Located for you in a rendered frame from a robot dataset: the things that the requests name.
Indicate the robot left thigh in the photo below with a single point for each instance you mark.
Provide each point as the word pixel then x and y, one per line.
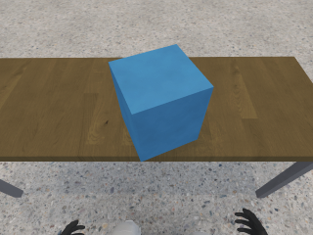
pixel 126 228

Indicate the left robot hand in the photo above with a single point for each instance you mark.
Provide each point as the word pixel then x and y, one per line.
pixel 73 227

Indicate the carton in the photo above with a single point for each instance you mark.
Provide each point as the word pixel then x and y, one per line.
pixel 163 98

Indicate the right robot hand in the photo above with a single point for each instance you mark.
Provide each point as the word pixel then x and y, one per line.
pixel 253 222

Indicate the table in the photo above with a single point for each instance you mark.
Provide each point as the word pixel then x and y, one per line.
pixel 66 110

